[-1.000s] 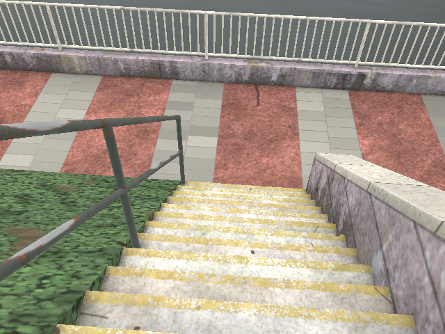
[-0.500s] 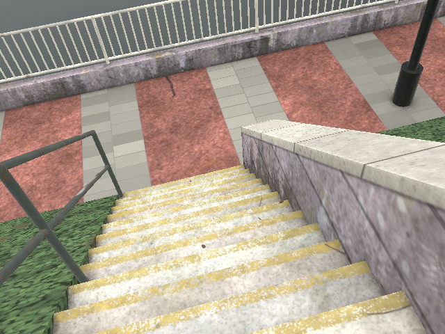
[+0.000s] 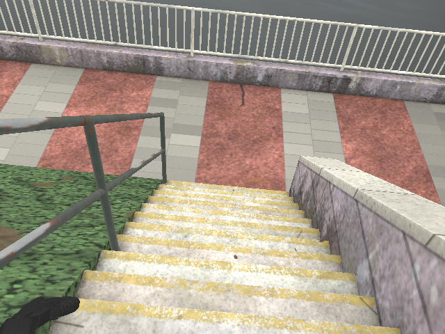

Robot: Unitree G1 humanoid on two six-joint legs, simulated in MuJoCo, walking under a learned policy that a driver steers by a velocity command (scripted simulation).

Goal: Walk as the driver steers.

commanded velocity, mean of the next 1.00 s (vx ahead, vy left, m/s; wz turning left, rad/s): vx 0.18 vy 0.00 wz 0.09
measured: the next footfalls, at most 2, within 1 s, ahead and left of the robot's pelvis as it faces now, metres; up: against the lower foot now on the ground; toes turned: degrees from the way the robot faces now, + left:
right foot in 0.30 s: +0.01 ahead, -0.13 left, +0.00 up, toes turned +8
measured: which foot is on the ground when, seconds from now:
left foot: down 0.00-1.00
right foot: up 0.00-0.28, down 0.30-0.92, up 0.94-1.00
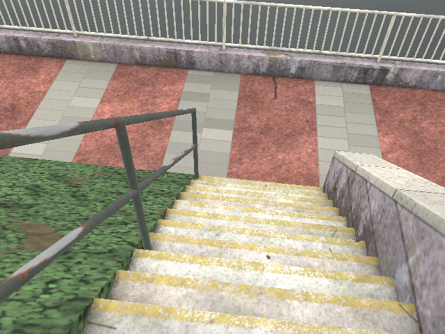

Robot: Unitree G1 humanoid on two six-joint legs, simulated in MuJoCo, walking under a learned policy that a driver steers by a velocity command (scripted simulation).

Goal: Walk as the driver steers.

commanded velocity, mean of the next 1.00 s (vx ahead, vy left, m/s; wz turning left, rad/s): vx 0.47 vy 0.00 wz -0.43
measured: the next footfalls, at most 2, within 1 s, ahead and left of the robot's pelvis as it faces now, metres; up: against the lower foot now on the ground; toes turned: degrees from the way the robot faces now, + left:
right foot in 0.26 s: +0.19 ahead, -0.09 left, -0.20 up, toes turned -8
left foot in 0.76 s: +0.41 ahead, +0.09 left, -0.40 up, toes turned -38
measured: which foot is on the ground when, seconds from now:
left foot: down 0.00-0.26, up 0.28-0.74, down 0.76-1.00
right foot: up 0.00-0.24, down 0.26-0.76, up 0.78-1.00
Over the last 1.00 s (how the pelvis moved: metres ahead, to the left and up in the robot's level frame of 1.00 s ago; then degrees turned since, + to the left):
0.06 0.02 0.00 2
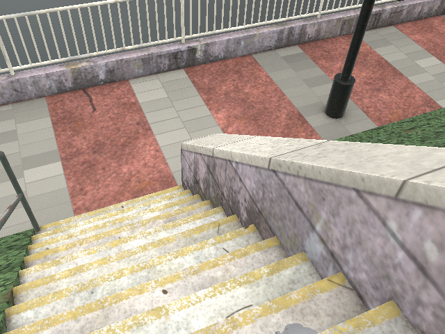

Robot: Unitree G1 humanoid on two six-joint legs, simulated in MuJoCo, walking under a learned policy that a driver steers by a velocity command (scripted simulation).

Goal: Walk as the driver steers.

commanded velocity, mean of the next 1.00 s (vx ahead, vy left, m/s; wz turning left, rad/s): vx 0.95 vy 0.00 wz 0.23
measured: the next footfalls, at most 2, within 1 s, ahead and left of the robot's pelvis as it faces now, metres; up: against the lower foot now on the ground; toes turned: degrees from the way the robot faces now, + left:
right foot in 0.14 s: +0.17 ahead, -0.19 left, +0.00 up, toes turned +12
left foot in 0.56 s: +0.26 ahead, +0.15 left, -0.20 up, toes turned +25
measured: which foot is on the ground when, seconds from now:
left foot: down 0.00-0.18, up 0.20-0.54, down 0.56-0.94, up 0.96-1.00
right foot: up 0.00-0.12, down 0.14-0.54, up 0.56-0.96, down 0.98-1.00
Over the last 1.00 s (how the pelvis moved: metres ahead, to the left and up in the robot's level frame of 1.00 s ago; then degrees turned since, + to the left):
0.36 0.00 -0.36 -26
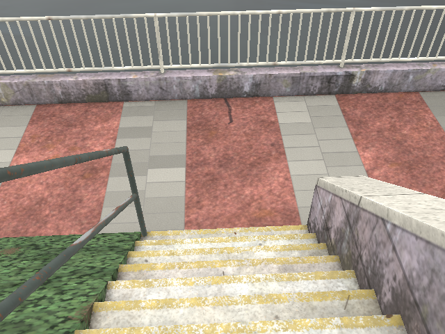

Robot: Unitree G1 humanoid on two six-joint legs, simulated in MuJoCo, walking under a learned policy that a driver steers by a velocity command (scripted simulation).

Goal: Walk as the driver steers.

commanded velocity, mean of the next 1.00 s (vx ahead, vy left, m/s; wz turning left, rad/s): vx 1.00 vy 0.00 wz -0.14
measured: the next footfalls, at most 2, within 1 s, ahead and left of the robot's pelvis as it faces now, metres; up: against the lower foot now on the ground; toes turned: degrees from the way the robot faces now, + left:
left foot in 0.36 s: +0.30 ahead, +0.13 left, -0.20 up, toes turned -24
right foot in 0.80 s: +0.56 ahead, -0.30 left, -0.40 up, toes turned -14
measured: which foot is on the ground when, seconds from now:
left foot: up 0.00-0.34, down 0.36-0.78, up 0.80-1.00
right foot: down 0.00-0.36, up 0.38-0.78, down 0.80-1.00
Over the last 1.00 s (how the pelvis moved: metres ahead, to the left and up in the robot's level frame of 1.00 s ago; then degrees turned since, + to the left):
0.47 0.11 -0.37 14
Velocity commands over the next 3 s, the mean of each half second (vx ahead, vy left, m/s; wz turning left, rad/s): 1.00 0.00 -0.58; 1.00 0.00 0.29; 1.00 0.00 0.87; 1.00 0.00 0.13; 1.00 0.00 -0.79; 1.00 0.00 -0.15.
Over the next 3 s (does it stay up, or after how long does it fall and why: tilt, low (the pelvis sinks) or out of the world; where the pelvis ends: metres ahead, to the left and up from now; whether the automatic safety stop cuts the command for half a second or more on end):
stays up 1.82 0.04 -1.52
